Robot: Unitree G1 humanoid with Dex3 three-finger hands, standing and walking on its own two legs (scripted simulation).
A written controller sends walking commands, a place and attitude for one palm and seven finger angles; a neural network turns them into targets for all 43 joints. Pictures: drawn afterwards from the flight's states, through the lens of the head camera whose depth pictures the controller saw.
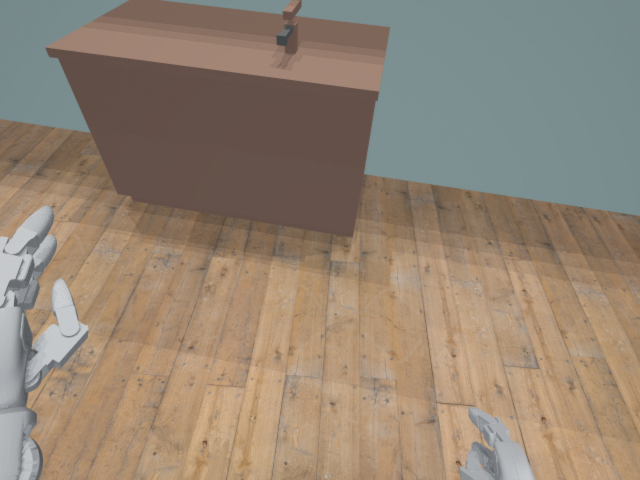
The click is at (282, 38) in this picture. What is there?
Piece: tap's lever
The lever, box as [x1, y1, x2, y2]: [276, 33, 287, 45]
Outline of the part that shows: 278,33 276,35 277,44 285,45 287,43 287,34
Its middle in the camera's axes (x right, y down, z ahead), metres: -0.12 -0.60 +1.17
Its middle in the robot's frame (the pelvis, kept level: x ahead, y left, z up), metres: +1.28 +0.20 +0.03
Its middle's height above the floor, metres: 0.80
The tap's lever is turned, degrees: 0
